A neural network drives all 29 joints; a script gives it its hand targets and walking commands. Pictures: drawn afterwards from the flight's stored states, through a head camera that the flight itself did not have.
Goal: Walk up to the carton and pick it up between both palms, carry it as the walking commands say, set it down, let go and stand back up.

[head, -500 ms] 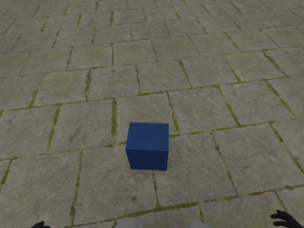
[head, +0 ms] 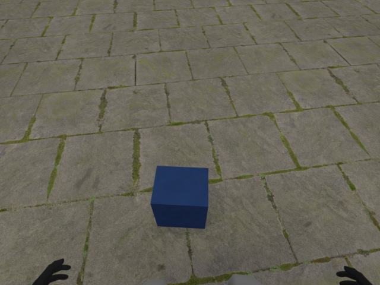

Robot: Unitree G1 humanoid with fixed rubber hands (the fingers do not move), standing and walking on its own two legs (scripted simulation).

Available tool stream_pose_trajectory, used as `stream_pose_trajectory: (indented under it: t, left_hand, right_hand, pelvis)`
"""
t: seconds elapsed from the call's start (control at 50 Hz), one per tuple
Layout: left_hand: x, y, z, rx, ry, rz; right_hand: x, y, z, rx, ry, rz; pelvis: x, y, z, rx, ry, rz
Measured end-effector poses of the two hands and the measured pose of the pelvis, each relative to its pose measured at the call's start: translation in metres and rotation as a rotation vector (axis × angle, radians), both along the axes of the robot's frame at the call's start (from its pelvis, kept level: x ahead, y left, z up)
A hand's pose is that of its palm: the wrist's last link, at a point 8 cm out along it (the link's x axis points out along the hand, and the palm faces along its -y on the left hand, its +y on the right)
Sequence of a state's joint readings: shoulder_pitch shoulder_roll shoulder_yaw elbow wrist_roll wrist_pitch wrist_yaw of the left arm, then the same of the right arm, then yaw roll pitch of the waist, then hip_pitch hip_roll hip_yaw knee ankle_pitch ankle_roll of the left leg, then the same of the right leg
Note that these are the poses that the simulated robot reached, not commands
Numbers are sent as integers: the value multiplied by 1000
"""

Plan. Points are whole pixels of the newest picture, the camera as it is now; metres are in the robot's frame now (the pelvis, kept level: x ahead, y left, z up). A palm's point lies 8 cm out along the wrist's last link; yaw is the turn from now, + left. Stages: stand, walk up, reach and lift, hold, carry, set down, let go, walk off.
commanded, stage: walk up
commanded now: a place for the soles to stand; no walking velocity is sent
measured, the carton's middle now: (181, 198) +0.57 +0.06 -0.61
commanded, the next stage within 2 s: none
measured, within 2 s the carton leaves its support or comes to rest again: neither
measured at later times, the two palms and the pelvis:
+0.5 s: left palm (42, 282) +0.14 +0.32 -0.07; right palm out of the picture +0.09 -0.33 -0.07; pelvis +0.00 -0.01 +0.00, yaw +0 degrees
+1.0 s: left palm out of the picture +0.12 +0.44 -0.07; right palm out of the picture +0.11 -0.23 -0.07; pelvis +0.04 +0.09 +0.00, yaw -2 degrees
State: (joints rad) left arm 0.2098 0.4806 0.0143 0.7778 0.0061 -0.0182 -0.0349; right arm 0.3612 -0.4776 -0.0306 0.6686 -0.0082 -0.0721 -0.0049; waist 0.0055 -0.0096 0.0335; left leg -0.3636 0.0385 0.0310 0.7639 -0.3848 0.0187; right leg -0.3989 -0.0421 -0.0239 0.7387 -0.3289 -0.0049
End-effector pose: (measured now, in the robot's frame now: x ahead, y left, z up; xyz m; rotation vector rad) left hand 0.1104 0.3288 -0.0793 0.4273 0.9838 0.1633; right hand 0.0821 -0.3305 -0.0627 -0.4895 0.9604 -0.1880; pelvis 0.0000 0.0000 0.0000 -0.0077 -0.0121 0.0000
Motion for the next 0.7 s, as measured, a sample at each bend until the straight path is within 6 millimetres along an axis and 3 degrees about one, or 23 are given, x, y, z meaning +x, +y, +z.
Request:
stream_pose_trajectory:
  t: [0.24,0.58,0.62,0.7]
  left_hand:
    - [29,-6,8,6,-43,-14]
    - [29,-6,9,9,-41,-11]
    - [21,-1,10,24,-47,-10]
    - [-21,26,11,77,25,49]
  right_hand:
    - [5,-1,-4,16,7,-2]
    - [5,-3,-3,11,9,3]
    - [5,-4,-6,6,34,14]
    - [10,5,-9,9,72,31]
  pelvis:
    - [6,-5,1,5,8,2]
    - [5,-5,1,6,7,2]
    - [6,-3,0,2,7,0]
    - [12,12,1,-4,10,-3]
